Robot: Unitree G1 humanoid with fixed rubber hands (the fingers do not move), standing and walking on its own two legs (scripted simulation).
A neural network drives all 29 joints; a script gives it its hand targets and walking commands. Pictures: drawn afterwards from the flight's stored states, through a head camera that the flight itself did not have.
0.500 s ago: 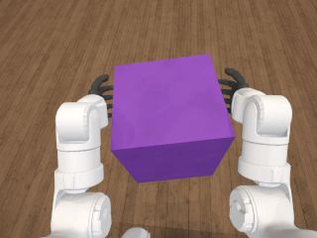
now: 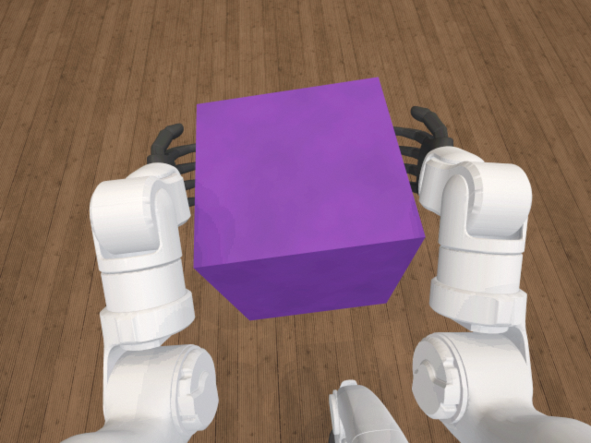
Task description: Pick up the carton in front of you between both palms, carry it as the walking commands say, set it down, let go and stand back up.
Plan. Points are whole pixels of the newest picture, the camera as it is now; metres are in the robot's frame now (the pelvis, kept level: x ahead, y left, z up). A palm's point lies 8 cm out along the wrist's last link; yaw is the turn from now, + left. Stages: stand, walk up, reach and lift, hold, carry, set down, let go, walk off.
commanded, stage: carry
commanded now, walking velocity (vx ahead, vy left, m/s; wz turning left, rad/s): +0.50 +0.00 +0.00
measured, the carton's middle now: (304, 217) +0.41 -0.03 +0.04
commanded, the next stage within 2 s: none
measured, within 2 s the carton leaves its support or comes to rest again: neither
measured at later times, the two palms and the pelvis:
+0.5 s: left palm out of the picture +0.70 +0.17 +0.18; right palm out of the picture +0.74 -0.12 +0.20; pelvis +0.32 -0.01 +0.02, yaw +2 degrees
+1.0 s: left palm out of the picture +1.02 +0.14 +0.21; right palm out of the picture +1.03 -0.15 +0.21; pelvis +0.63 -0.01 +0.03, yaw +1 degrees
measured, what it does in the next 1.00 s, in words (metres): climbs: right foot, then left foot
